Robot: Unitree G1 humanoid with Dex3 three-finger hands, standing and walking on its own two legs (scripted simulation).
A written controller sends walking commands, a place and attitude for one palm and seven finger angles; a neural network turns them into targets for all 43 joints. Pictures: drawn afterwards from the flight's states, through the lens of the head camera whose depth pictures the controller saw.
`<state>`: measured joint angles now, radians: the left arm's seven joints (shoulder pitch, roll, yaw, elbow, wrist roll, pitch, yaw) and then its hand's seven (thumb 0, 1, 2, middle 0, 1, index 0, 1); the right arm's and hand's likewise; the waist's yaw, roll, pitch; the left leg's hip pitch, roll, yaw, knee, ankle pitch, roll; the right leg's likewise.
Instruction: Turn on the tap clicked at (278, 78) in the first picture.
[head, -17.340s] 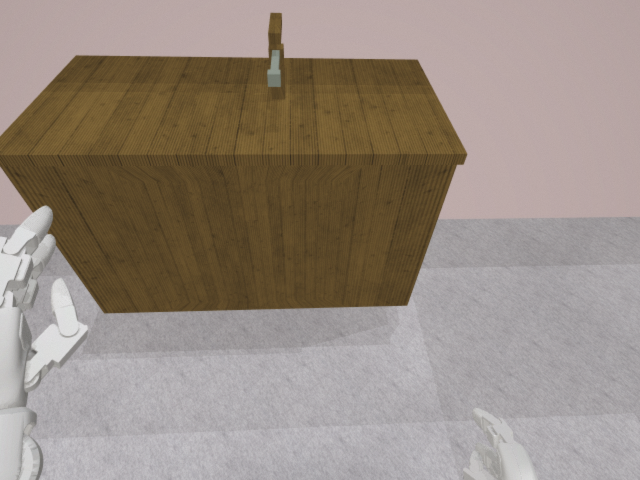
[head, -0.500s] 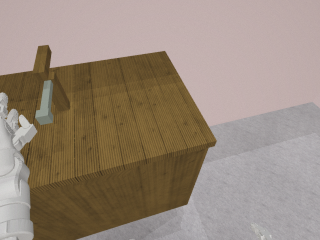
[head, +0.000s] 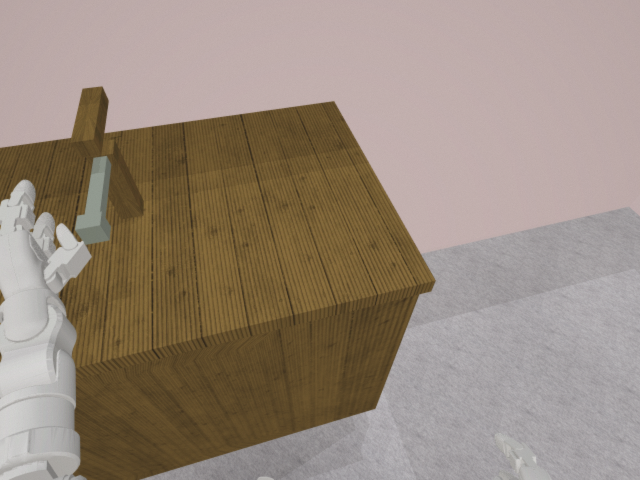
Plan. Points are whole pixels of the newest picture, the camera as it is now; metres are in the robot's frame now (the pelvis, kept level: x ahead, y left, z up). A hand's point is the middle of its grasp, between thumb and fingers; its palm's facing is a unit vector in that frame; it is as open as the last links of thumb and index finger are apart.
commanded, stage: push the lever round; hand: left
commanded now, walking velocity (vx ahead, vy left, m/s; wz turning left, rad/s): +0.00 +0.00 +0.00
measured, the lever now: (93, 228) +0.38 +0.30 +0.12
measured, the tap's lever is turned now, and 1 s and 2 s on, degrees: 0 22 50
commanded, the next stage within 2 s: none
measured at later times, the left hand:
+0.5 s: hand (112, 239) +0.37 +0.28 +0.11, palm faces +0.52 -0.85 -0.08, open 7.9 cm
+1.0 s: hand (140, 233) +0.38 +0.25 +0.11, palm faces +0.62 -0.78 -0.06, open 7.7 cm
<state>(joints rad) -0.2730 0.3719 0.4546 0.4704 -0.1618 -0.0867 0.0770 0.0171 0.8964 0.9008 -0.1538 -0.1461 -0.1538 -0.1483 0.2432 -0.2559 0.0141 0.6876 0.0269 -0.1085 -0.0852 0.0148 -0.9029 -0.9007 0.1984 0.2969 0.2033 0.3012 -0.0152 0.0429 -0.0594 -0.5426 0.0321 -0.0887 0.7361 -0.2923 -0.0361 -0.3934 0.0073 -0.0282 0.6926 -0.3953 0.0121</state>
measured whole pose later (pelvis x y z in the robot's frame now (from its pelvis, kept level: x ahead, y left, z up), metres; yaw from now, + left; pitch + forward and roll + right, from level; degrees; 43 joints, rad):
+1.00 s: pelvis +0.01 -0.01 +0.00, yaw +0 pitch +5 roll -2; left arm -0.30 0.19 0.31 0.38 -0.07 -0.03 0.41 0.02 0.93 0.91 -0.15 -0.15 -0.15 -0.15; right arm 0.22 -0.24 0.00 0.69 0.00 -0.06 -0.04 0.01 -0.90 -0.90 0.20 0.30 0.20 0.30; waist -0.01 0.05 -0.07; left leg -0.52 0.03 -0.09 0.74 -0.31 -0.04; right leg -0.37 0.01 -0.03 0.70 -0.42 0.00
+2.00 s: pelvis +0.00 -0.01 -0.01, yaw +1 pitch +8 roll -2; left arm -0.64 0.04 0.29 0.66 0.08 0.02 0.83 0.00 0.95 0.92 -0.15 -0.15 -0.15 -0.15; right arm 0.23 -0.22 -0.04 0.76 -0.07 0.01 0.02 0.01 -0.91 -0.90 0.20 0.30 0.20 0.30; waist -0.05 0.05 -0.12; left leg -0.61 0.03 -0.10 0.77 -0.31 -0.05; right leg -0.47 0.01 -0.04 0.75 -0.43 -0.01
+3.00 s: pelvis +0.02 -0.02 -0.02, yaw +0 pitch +14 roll -2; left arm -0.93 0.07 0.42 0.93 0.17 0.02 0.97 0.02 0.96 0.93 -0.15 -0.15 -0.14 -0.14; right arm 0.29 -0.21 -0.06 0.80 -0.13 -0.01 0.08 0.01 -0.91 -0.90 0.20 0.30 0.20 0.30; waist -0.11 0.06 -0.15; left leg -0.74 0.04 -0.11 0.83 -0.34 -0.06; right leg -0.60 0.02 -0.05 0.81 -0.46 -0.01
